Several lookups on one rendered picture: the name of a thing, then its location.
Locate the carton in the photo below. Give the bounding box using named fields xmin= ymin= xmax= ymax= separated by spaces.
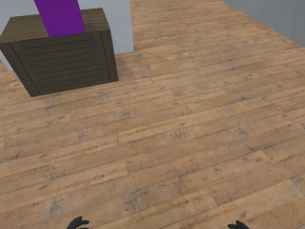
xmin=34 ymin=0 xmax=85 ymax=37

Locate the left robot hand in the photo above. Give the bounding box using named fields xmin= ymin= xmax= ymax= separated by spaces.
xmin=67 ymin=216 xmax=90 ymax=229

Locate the pedestal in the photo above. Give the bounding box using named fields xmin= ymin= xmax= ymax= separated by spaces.
xmin=0 ymin=8 xmax=119 ymax=97

